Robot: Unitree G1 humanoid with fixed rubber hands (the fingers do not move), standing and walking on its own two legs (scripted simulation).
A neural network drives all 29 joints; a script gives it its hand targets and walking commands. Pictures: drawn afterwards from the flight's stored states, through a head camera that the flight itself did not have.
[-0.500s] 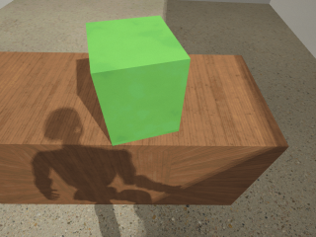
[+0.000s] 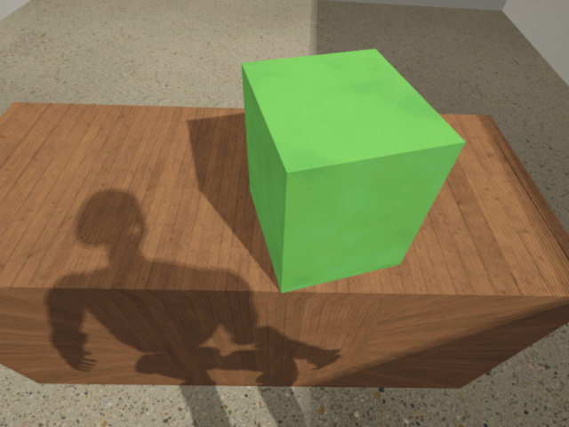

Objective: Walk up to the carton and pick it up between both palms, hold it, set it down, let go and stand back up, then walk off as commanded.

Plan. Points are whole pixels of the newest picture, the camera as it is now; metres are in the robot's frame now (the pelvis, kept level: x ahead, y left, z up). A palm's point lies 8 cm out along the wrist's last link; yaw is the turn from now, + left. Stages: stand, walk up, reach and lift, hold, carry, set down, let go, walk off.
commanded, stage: walk up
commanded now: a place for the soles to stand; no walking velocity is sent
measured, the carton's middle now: (327, 172) +0.54 -0.08 +0.04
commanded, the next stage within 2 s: none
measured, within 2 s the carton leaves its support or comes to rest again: neither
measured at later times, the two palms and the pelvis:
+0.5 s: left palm (71, 425) +0.19 +0.32 -0.10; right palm out of the picture +0.10 -0.32 -0.12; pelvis +0.09 +0.00 -0.01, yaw +0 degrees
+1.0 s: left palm out of the picture +0.14 +0.30 -0.13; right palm out of the picture +0.14 -0.34 -0.10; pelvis +0.08 -0.01 -0.01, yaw -4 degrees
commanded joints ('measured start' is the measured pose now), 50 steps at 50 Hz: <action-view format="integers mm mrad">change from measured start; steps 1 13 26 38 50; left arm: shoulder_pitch -55 -156 -62 -56 68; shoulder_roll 196 194 178 186 178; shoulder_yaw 39 27 22 34 35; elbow -98 -193 -146 -152 23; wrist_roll -2 6 10 23 38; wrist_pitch -17 4 -20 69 13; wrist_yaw -9 -7 24 -12 -17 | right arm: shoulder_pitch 161 201 45 -66 -120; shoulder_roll -203 -229 -158 -276 -168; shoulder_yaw -64 -69 -15 -65 -30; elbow -66 -74 -83 -76 -96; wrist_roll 17 18 27 29 30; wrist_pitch -35 -27 -2 -37 11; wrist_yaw -45 -78 -71 -99 -72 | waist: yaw -32 -68 36 64 95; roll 37 32 -120 3 -72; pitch -50 3 -3 -39 -66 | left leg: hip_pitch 393 496 -185 78 -159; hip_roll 249 256 61 402 182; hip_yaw -257 -284 -90 -278 4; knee -259 -196 441 -239 160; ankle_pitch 642 717 -195 486 139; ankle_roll -29 -74 -93 114 -18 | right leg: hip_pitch -274 -322 179 -101 260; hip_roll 5 47 -252 58 -52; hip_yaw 50 70 281 126 114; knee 13 -195 -627 80 -642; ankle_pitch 68 -38 563 -158 109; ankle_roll -4 -21 -263 6 -26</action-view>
